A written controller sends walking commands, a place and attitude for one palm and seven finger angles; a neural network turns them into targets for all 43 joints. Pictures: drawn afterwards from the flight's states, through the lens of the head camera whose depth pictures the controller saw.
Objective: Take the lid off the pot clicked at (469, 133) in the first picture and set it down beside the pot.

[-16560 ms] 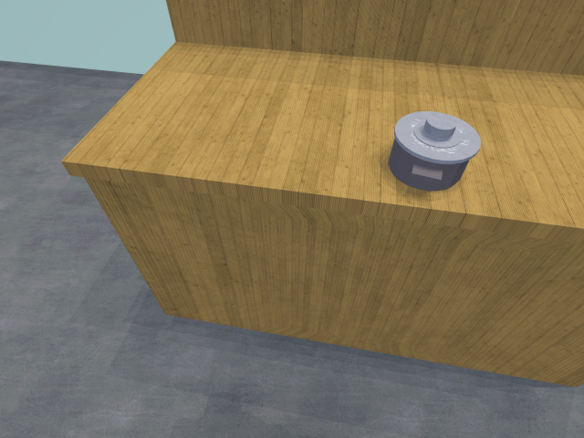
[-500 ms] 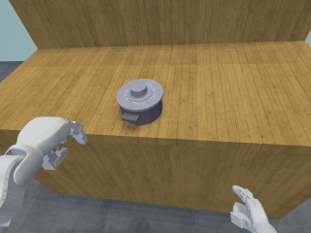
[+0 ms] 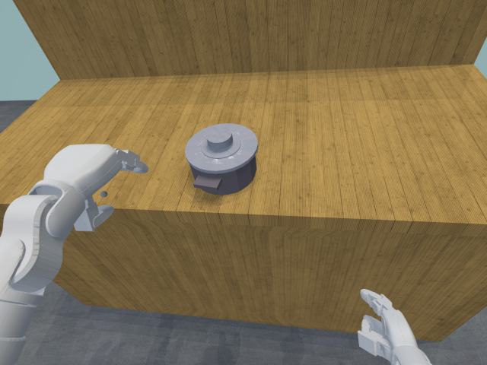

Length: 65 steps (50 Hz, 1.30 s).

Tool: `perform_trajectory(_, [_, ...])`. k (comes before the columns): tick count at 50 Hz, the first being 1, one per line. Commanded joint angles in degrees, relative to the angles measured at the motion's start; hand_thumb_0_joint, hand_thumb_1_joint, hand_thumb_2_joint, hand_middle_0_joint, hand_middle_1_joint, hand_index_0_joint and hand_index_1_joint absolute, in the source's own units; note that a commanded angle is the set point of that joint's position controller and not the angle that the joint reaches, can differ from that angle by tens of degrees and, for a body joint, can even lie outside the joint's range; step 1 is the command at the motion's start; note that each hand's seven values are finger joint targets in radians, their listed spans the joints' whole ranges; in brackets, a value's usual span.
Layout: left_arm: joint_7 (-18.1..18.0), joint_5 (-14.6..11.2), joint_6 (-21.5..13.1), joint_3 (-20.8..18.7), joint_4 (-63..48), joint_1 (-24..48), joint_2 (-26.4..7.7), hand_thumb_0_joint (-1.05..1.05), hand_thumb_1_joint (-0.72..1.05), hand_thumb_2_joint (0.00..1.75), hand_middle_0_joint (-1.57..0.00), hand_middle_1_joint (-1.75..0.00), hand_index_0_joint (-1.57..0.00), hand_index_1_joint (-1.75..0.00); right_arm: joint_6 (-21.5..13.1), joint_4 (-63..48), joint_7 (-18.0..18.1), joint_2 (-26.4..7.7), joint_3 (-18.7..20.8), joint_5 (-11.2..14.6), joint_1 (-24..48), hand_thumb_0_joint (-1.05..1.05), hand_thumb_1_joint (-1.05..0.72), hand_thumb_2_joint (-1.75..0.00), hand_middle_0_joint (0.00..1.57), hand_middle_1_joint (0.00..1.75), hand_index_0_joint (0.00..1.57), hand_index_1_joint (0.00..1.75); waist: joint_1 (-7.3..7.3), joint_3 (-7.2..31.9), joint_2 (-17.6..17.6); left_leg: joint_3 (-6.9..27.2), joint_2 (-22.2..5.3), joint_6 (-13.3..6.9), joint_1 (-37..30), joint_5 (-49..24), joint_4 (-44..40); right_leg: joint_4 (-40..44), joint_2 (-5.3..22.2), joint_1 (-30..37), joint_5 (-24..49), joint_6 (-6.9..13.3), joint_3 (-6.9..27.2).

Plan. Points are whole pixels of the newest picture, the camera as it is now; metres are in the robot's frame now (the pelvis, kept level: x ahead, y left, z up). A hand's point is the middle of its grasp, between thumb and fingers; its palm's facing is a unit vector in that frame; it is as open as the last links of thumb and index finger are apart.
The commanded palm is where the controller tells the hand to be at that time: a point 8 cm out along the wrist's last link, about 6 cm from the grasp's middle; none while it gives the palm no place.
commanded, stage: move the open hand above the knob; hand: left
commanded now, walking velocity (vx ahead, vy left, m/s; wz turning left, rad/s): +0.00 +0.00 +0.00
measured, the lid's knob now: (219, 138) +0.52 +0.11 +0.10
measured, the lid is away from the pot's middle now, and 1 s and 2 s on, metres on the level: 0.00 0.00 0.00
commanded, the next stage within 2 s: none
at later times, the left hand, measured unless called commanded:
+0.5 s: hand (147, 165) +0.37 +0.20 +0.16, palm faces -0.18 -0.01 -0.98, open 9.9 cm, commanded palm +0.35 +0.20 +0.23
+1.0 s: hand (179, 143) +0.42 +0.16 +0.16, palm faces -0.20 -0.01 -0.98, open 9.9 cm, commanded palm +0.41 +0.16 +0.23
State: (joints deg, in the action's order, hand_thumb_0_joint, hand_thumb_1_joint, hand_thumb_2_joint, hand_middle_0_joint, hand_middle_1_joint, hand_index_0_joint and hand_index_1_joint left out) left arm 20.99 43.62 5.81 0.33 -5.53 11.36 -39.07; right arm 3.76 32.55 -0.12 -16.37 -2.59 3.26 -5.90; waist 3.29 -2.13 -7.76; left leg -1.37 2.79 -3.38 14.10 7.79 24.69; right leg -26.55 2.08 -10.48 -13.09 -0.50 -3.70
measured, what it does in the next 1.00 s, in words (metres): stands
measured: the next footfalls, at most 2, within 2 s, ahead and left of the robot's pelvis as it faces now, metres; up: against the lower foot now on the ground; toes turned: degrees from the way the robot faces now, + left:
none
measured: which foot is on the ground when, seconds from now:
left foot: down 0.00-1.00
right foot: down 0.00-1.00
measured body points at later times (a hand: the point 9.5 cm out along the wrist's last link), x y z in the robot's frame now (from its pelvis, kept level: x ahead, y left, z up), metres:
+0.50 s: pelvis +0.01 -0.01 +0.00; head +0.02 -0.07 +0.45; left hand +0.38 +0.20 +0.22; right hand +0.21 -0.24 -0.11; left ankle +0.06 +0.08 -0.74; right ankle +0.02 -0.13 -0.74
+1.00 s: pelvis +0.03 -0.01 +0.00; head +0.05 -0.06 +0.45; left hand +0.43 +0.16 +0.22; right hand +0.22 -0.25 -0.12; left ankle +0.06 +0.08 -0.74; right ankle +0.02 -0.13 -0.74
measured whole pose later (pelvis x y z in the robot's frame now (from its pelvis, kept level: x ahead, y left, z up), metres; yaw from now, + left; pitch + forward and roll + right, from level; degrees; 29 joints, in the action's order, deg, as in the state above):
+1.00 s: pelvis +0.03 -0.01 +0.00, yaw +0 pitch +0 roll +0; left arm 24.5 47.3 12.6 13.5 14.3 37.6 -31.1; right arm 6.9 34.0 -1.3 -17.1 -1.6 4.5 -6.6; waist 0.3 -1.4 -6.6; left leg -0.7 2.8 -2.5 16.2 10.5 26.2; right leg -28.7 2.0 -12.7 -16.4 0.4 -4.2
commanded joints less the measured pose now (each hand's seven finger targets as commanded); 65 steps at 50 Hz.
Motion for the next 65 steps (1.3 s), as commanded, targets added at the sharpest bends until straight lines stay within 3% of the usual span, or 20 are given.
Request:
perform_trajectory(1, [-1.36,-0.01,1.0,-7.15,-8.05,20.26,-12.28,0.0,-0.32,1.53,-0.86,-0.08,-0.86,-0.08,-2.87,-10.05,0.06,-5.37,2.52,0.24,9.9,0.0,-0.9,-0.9,0.2,0.3,0.2,0.3,-0.35,12.89,3.44,4.99,-0.91,0.9,-8.26,1.75,-4.25,4.96,-2.51,-2.48,0.0,1.73,0.69])
perform_trajectory(4, [-0.83,0.64,1.34,-9.25,-7.22,22.2,-15.07,0.0,-0.32,1.53,-0.86,-0.08,-0.86,-0.08,-2.58,-9.88,-0.13,-5.74,2.66,0.29,9.3,0.0,-0.9,-0.9,0.2,0.3,0.2,0.3,-0.22,14.02,5.47,4.71,-0.92,0.81,-8.29,0.17,-3.69,4.53,-2.64,-1.43,1.18,1.79,0.58])
perform_trajectory(6, [-0.63,1.0,1.66,-7.09,-5.95,26.13,-13.81,0.0,-0.32,1.53,-0.86,-0.08,-0.86,-0.08,-2.29,-9.47,0.17,-5.66,2.45,0.35,9.53,0.0,-0.9,-0.9,0.2,0.3,0.2,0.3,-0.87,13.1,4.49,4.71,-0.74,0.84,-8.06,1.75,-3.9,4.77,-2.5,-2.52,-0.07,1.68,0.63])
perform_trajectory(8, [-0.41,1.61,1.78,-7.42,-5.99,27.94,-14.77,0.0,-0.32,1.53,-0.86,-0.08,-0.86,-0.08,-2.47,-9.43,0.0,-5.43,2.25,0.29,9.44,0.0,-0.9,-0.9,0.2,0.3,0.2,0.3,-0.66,16.72,4.0,4.78,-0.44,0.74,-9.3,-0.26,-3.54,4.1,-2.65,-0.86,1.51,1.99,0.71])
perform_trajectory(12, [-0.54,1.18,2.61,-6.82,-2.19,27.39,-12.93,0.0,-0.32,1.53,-0.86,-0.08,-0.86,-0.08,-2.17,-9.19,-0.27,-5.98,2.71,0.52,8.58,0.0,-0.9,-0.9,0.2,0.3,0.2,0.3,-1.42,15.14,3.64,4.61,-0.14,0.52,-8.99,-1.84,-1.72,3.73,-2.82,-1.85,3.6,2.26,0.88])
perform_trajectory(15, [0.13,1.8,3.24,-4.41,0.06,31.66,-12.24,0.0,-0.32,1.53,-0.86,-0.08,-0.86,-0.08,-1.46,-8.95,-0.13,-5.84,2.54,0.56,8.87,0.0,-0.9,-0.9,0.2,0.3,0.2,0.3,-1.37,14.06,6.28,3.93,-0.13,0.52,-7.48,0.35,-2.83,4.32,-2.32,-1.93,2.11,1.77,0.91])
perform_trajectory(20, [0.45,2.76,3.68,-2.84,0.66,37.19,-11.87,0.0,-0.32,1.53,-0.86,-0.08,-0.86,-0.08,-1.19,-8.83,-0.21,-5.74,2.53,0.63,8.86,0.0,-0.9,-0.9,0.2,0.3,0.2,0.3,-1.56,17.25,4.97,3.91,0.35,0.32,-8.68,-2.42,-1.93,3.32,-2.21,-0.62,5.19,1.98,1.25])
perform_trajectory(22, [0.14,2.1,3.76,-5.27,0.87,35.9,-13.3,0.0,-0.32,1.53,-0.86,-0.08,-0.86,-0.08,-1.4,-9.04,-0.58,-6.16,3.0,0.68,7.87,0.0,-0.9,-0.9,0.2,0.3,0.2,0.3,-1.62,18.93,4.36,4.18,0.45,0.03,-9.69,-4.44,-0.52,2.76,-2.34,0.09,7.44,2.37,1.4])
perform_trajectory(24, [0.89,3.19,4.63,-4.83,3.87,36.9,-13.58,0.0,-0.32,1.53,-0.86,-0.08,-0.86,-0.08,-0.7,-8.78,-0.53,-5.83,2.68,0.63,7.82,0.0,-0.9,-0.9,0.2,0.3,0.2,0.3,-1.24,18.14,7.83,3.37,0.42,0.13,-7.88,-5.3,-1.08,2.76,-2.04,1.0,9.1,1.89,1.43])
perform_trajectory(27, [1.03,2.26,4.77,-3.99,4.59,36.09,-11.82,0.0,-0.32,1.53,-0.86,-0.08,-0.86,-0.08,-0.56,-9.25,-0.91,-6.36,3.07,0.92,7.6,0.0,-0.9,-0.9,0.2,0.3,0.2,0.3,-1.87,18.39,6.72,3.29,0.67,-0.14,-8.42,-6.57,0.29,2.23,-2.11,0.67,11.07,2.12,1.54])
perform_trajectory(28, [1.8,2.9,4.93,-0.68,2.72,38.54,-9.33,0.0,-0.32,1.53,-0.86,-0.08,-0.86,-0.08,-0.35,-9.38,-1.16,-5.49,2.55,0.84,8.39,0.0,-0.9,-0.9,0.2,0.3,0.2,0.3,-1.71,20.26,6.23,3.11,0.87,-0.03,-9.05,-7.64,-0.31,2.0,-1.95,1.45,11.92,1.95,1.47])
perform_trajectory(33, [1.88,3.47,5.79,-3.06,5.2,40.4,-12.24,0.0,-0.32,1.53,-0.86,-0.08,-0.86,-0.08,0.14,-8.92,-1.17,-5.89,2.73,0.98,7.39,0.0,-0.9,-0.9,0.2,0.3,0.2,0.3,-1.66,19.8,8.34,2.95,0.84,-0.18,-8.13,-7.97,-0.17,1.83,-1.97,2.1,13.35,1.79,1.54])
perform_trajectory(45, [1.22,4.49,6.78,3.67,10.3,51.06,-6.17,0.0,-0.32,1.53,-0.86,-0.08,-0.86,-0.08,0.55,-7.48,-1.12,-5.65,3.07,1.41,6.25,0.0,-0.9,-0.9,0.2,0.3,0.2,0.3,-3.43,19.94,6.28,3.83,0.64,-0.14,-10.19,-7.7,0.14,1.44,-2.43,-1.72,11.64,2.27,0.93])
perform_trajectory(48, [0.68,4.95,6.94,4.53,9.75,52.7,-4.91,0.0,-0.32,1.53,-0.86,-0.08,-0.86,-0.08,0.54,-7.47,-1.51,-5.25,2.85,1.29,6.07,0.0,-0.9,-0.9,0.2,0.3,0.2,0.3,-3.1,23.83,6.75,4.03,0.61,-0.08,-11.48,-10.81,0.48,0.59,-2.44,-0.1,13.72,2.41,0.9])
perform_trajectory(51, [-0.06,5.43,8.38,6.87,14.45,54.84,-2.08,0.0,-0.32,1.53,-0.86,-0.08,-0.86,-0.08,0.98,-6.58,-1.7,-5.42,2.94,1.6,5.85,0.0,-0.9,-0.9,0.2,0.3,0.2,0.3,-3.64,20.81,7.38,4.01,0.37,0.18,-10.11,-8.67,0.01,0.72,-2.48,-2.49,11.73,2.5,0.42])
perform_trajectory(54, [-0.83,6.02,8.69,4.1,12.94,56.79,-5.01,0.0,-0.32,1.53,-0.86,-0.08,-0.86,-0.08,0.84,-7.05,-1.91,-5.52,2.98,1.4,6.03,0.0,-0.9,-0.9,0.2,0.3,0.2,0.3,-2.79,24.16,7.5,3.84,0.3,0.05,-10.66,-11.4,0.49,0.03,-2.32,0.28,14.64,2.63,0.91])
perform_trajectory(58, [-1.14,6.12,10.02,7.6,20.72,57.62,-0.54,0.0,-0.32,1.53,-0.86,-0.08,-0.86,-0.08,1.42,-5.74,-1.84,-5.3,2.61,1.48,4.76,0.0,-0.9,-0.9,0.2,0.3,0.2,0.3,-3.77,21.27,10.6,3.46,0.3,0.12,-8.49,-8.5,0.05,0.48,-2.42,-1.63,12.38,2.32,0.28])
perform_trajectory(60, [-1.54,6.63,10.04,6.15,22.31,60.41,-3.03,0.0,-0.32,1.53,-0.86,-0.08,-0.86,-0.08,1.49,-5.61,-1.3,-5.67,2.51,1.54,4.79,0.0,-0.9,-0.9,0.2,0.3,0.2,0.3,-3.62,20.95,10.6,3.08,0.37,0.02,-7.42,-6.52,-0.35,0.69,-2.21,-1.19,11.54,2.22,0.7])
perform_trajectory(62, [-1.65,6.06,9.96,8.83,19.51,64.41,-0.01,0.0,-0.32,1.53,-0.86,-0.08,-0.86,-0.08,1.33,-6.08,-1.26,-5.58,3.01,1.44,5.31,0.0,-0.9,-0.9,0.2,0.3,0.2,0.3,-4.54,23.37,8.1,3.51,0.55,-0.31,-9.63,-7.57,0.61,0.49,-2.07,-1.72,12.47,2.48,0.99])
perform_trajectory(65, [-1.55,6.81,10.45,6.96,24.44,66.09,-2.24,0.0,-0.32,1.53,-0.86,-0.08,-0.86,-0.08,1.02,-4.94,-0.97,-5.53,2.89,1.31,3.19,0.0,-0.9,-0.9,0.2,0.3,0.2,0.3,-4.37,24.12,9.96,3.45,0.58,-0.46,-9.42,-8.14,0.41,0.49,-2.26,-0.84,13.72,2.26,1.11])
